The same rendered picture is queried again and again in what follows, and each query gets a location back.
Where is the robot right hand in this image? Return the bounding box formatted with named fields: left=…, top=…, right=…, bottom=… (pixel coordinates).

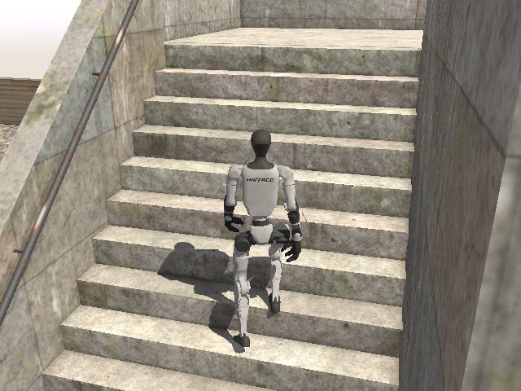
left=281, top=239, right=301, bottom=262

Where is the humanoid robot head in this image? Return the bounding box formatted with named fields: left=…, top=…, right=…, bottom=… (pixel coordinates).
left=247, top=130, right=274, bottom=169

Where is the robot left forearm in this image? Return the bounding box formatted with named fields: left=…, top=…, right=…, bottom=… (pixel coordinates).
left=224, top=195, right=235, bottom=221

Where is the robot left hand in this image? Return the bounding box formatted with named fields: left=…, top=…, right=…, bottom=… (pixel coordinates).
left=225, top=217, right=244, bottom=232

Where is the robot left upper arm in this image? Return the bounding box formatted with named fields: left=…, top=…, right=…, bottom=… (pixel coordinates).
left=225, top=164, right=243, bottom=206

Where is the robot right forearm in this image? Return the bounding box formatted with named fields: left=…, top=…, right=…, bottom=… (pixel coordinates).
left=287, top=200, right=302, bottom=241

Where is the robot right upper arm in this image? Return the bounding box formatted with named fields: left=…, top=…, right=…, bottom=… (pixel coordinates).
left=278, top=165, right=296, bottom=212

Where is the robot right foot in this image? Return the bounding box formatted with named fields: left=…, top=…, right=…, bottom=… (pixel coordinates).
left=269, top=293, right=281, bottom=313

